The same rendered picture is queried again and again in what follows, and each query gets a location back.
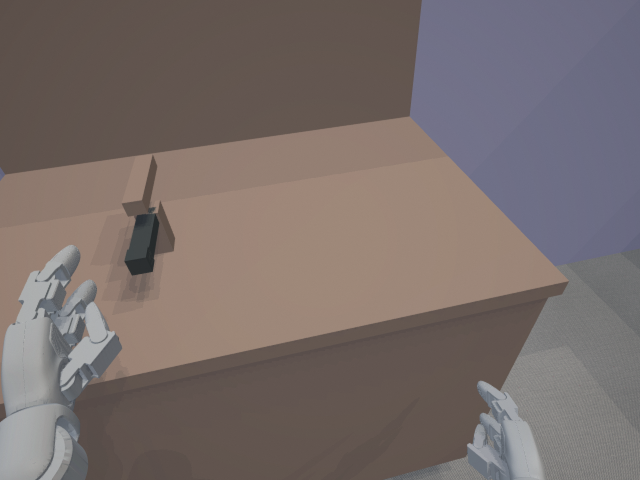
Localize robot right hand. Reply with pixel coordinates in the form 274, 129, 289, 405
467, 381, 546, 480

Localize robot left hand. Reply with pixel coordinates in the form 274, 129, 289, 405
1, 245, 122, 417

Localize left robot forearm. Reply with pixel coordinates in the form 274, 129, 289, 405
0, 403, 88, 480

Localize tap lever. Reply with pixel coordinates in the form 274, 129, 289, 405
124, 207, 159, 276

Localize counter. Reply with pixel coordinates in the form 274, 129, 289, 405
0, 0, 569, 480

